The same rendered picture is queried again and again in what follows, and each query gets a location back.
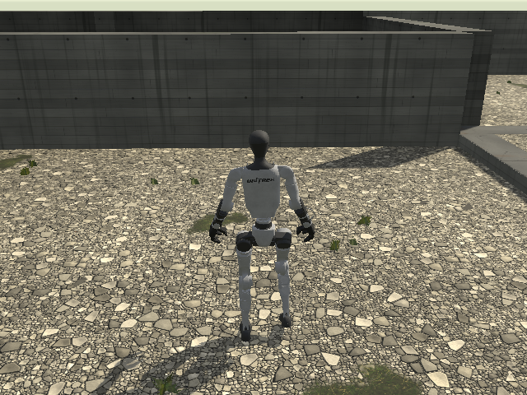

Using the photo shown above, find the left robot upper arm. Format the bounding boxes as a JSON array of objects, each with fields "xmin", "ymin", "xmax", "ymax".
[{"xmin": 220, "ymin": 167, "xmax": 244, "ymax": 212}]

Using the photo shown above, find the robot torso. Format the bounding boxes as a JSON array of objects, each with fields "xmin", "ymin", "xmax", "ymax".
[{"xmin": 242, "ymin": 162, "xmax": 281, "ymax": 247}]

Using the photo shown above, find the right robot hand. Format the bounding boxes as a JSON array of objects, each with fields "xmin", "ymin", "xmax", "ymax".
[{"xmin": 296, "ymin": 223, "xmax": 315, "ymax": 242}]

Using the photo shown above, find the right robot upper arm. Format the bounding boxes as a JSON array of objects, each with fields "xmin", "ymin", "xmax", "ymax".
[{"xmin": 277, "ymin": 165, "xmax": 302, "ymax": 211}]

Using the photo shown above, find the robot left forearm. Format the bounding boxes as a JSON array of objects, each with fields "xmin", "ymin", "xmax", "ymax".
[{"xmin": 212, "ymin": 199, "xmax": 228, "ymax": 229}]

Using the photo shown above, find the robot right forearm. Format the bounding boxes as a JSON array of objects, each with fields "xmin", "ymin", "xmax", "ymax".
[{"xmin": 294, "ymin": 197, "xmax": 312, "ymax": 228}]

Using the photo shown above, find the robot right foot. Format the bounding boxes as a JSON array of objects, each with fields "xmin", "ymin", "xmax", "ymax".
[{"xmin": 279, "ymin": 313, "xmax": 291, "ymax": 328}]

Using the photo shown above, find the left robot hand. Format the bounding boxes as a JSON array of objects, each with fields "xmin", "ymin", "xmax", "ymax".
[{"xmin": 209, "ymin": 224, "xmax": 227, "ymax": 244}]

